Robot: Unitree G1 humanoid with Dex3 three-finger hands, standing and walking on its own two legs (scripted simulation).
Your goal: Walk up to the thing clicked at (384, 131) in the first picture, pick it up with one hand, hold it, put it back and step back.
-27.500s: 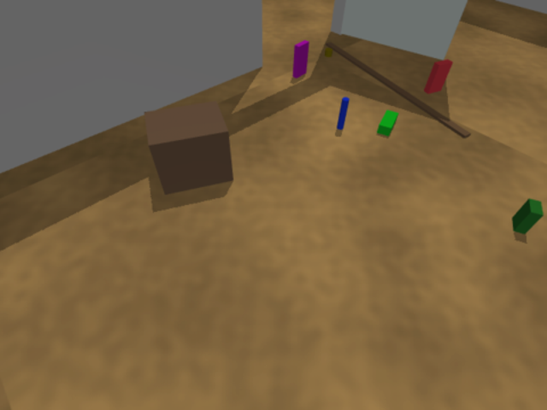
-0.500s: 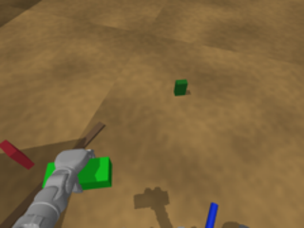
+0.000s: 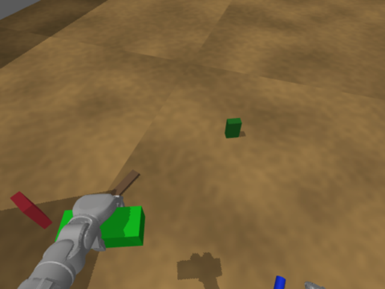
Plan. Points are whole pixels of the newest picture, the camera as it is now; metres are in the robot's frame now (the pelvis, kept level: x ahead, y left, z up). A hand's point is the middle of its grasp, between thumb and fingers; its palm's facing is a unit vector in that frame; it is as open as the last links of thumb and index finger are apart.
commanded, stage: hold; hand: left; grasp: from above
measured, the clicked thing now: (103, 227) +0.30 +0.23 -0.10
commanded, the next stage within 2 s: crouch in 1.44 s
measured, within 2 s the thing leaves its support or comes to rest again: neither
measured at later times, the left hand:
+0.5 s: hand (97, 236) +0.26 +0.22 -0.05, palm faces -0.48 -0.04 -0.88, open 10.5 cm
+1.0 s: hand (98, 232) +0.26 +0.21 -0.03, palm faces -0.48 -0.04 -0.88, open 10.5 cm
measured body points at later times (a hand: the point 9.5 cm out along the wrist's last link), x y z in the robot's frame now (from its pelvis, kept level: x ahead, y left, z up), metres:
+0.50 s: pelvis -0.02 +0.00 +0.01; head -0.01 -0.01 +0.46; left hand +0.28 +0.22 +0.00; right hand +0.11 -0.27 -0.11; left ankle +0.00 +0.10 -0.72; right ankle +0.00 -0.14 -0.72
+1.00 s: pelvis -0.02 -0.01 +0.01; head -0.01 -0.03 +0.46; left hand +0.28 +0.21 +0.02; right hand +0.12 -0.26 -0.10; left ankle +0.00 +0.10 -0.72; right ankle +0.00 -0.14 -0.72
